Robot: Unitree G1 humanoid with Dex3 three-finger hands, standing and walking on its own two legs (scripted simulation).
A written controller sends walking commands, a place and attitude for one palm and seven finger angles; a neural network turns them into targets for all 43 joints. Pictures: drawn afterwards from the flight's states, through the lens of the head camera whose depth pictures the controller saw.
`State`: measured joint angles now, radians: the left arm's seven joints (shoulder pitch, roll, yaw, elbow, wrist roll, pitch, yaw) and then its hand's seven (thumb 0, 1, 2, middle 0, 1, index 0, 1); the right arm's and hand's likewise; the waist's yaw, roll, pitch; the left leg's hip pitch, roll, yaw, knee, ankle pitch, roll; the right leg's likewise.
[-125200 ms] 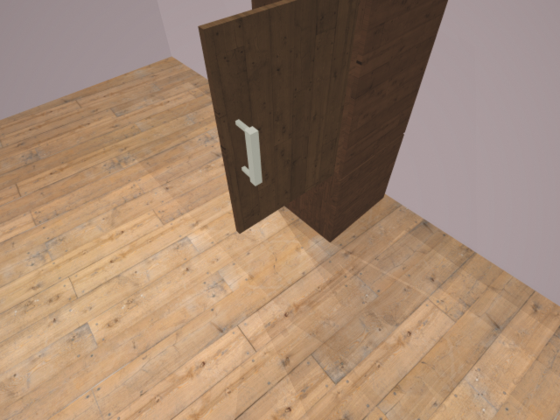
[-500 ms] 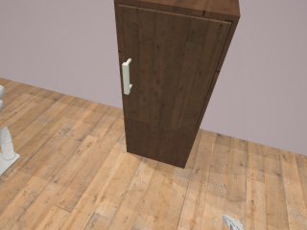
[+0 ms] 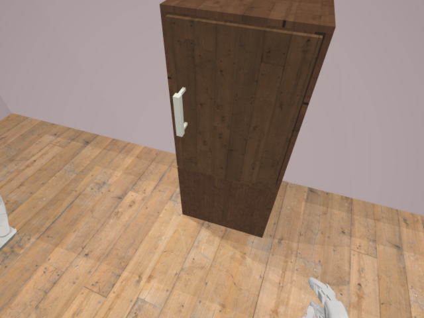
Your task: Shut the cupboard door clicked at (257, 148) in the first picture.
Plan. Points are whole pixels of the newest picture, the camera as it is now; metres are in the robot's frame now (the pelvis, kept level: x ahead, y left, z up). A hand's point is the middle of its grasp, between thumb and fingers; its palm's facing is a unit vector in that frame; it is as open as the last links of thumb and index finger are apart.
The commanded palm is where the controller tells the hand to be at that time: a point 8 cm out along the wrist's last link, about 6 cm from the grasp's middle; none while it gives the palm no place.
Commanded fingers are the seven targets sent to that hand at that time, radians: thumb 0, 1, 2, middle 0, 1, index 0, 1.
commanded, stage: let the arm hang, fingers relaxed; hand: left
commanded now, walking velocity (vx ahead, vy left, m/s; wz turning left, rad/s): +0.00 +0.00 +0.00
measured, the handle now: (181, 112) +0.73 +0.15 -0.03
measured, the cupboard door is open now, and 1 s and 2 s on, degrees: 0 0 0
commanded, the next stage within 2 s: look to check the result in 1.10 s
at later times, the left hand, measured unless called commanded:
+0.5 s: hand out of the picture -0.08 +0.18 -0.18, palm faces +0.05 -0.98 -0.17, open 7.2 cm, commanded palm none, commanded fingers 0.00 0.90 0.90 -0.20 -0.30 -0.20 -0.30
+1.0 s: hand out of the picture -0.05 +0.13 -0.18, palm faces +0.05 -0.99 -0.12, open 7.4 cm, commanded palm none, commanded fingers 0.00 0.90 0.90 -0.20 -0.30 -0.20 -0.30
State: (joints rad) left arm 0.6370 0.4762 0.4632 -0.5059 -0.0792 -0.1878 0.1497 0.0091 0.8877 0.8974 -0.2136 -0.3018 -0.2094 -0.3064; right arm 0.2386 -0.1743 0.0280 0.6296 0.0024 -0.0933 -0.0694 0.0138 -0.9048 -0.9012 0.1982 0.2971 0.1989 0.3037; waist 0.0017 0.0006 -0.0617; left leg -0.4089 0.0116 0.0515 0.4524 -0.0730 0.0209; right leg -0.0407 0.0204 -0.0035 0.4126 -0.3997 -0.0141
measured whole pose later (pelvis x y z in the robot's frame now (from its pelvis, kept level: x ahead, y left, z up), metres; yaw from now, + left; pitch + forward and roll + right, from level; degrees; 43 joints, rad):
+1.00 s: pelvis +0.00 +0.00 +0.00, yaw +0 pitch -3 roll +0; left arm 0.39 0.08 0.00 1.13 0.01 0.00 0.04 0.00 0.91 0.90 -0.20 -0.30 -0.20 -0.30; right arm 0.33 -0.11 0.00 1.15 -0.02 0.04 -0.03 0.01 -0.91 -0.90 0.19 0.30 0.20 0.30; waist -0.02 -0.02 0.03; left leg -0.33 0.01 0.06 0.48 -0.10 0.02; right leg 0.03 0.01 -0.01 0.45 -0.43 -0.02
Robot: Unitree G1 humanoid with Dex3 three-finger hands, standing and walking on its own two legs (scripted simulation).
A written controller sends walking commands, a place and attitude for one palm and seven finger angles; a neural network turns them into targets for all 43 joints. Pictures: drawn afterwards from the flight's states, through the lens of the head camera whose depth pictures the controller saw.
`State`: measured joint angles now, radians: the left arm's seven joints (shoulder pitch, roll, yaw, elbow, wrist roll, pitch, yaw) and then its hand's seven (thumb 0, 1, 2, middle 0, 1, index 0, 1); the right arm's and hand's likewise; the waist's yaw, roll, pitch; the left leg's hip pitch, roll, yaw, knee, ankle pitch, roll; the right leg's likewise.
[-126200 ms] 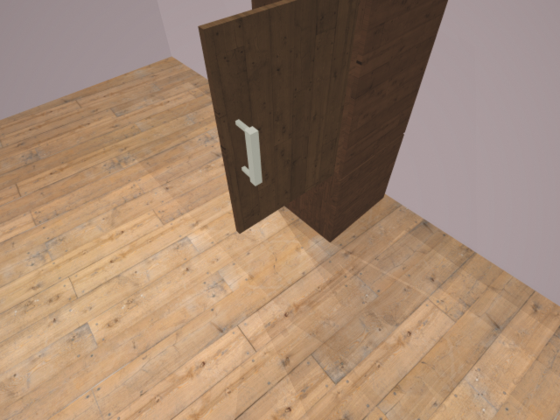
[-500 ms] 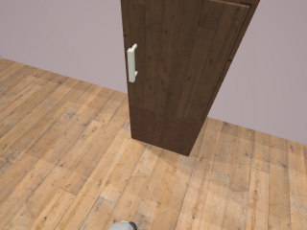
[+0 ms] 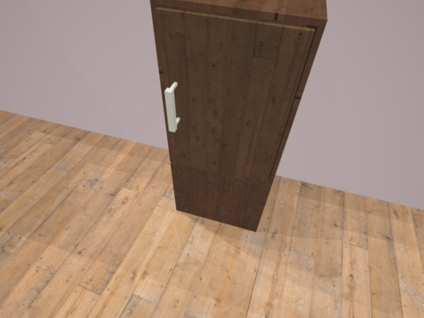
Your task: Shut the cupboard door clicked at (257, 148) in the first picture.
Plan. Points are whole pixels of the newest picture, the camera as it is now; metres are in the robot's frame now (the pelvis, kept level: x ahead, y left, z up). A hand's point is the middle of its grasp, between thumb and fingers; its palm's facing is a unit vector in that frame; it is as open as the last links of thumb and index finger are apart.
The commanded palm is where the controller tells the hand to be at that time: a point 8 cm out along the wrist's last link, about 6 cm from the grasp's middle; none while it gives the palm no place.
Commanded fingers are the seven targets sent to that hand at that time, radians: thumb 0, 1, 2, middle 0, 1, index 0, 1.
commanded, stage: let the arm hang, fingers relaxed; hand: left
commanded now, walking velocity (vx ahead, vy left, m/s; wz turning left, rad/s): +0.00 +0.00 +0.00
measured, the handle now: (173, 107) +0.74 +0.15 -0.02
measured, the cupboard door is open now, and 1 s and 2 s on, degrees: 0 0 0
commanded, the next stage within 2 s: look to check the result in 0.10 s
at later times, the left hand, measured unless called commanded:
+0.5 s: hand out of the picture -0.06 +0.15 -0.18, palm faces +0.05 -0.98 -0.17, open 7.4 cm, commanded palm none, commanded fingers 0.00 0.90 0.90 -0.20 -0.30 -0.20 -0.30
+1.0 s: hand out of the picture -0.04 +0.15 -0.18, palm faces +0.04 -0.98 -0.17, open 7.4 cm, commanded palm none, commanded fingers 0.00 0.90 0.90 -0.20 -0.30 -0.20 -0.30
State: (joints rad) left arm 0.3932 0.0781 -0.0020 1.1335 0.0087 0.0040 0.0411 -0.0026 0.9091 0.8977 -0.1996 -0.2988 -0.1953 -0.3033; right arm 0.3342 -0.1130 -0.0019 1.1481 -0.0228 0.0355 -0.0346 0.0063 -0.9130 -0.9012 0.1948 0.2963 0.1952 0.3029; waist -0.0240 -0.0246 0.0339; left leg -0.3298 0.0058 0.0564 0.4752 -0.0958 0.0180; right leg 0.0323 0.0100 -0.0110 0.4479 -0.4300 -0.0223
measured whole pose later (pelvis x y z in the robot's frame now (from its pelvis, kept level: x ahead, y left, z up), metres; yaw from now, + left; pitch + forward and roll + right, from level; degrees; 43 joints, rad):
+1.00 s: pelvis +0.03 -0.01 +0.00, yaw -1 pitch -3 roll +1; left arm 0.40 0.11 0.01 1.14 0.01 0.00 0.05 0.00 0.91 0.90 -0.20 -0.30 -0.19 -0.30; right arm 0.27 -0.13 0.01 1.14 -0.02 0.02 -0.04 0.01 -0.92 -0.90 0.19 0.30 0.20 0.30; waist -0.01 -0.03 0.06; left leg -0.30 0.01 0.06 0.50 -0.15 0.01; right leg 0.10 0.01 0.00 0.39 -0.43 -0.03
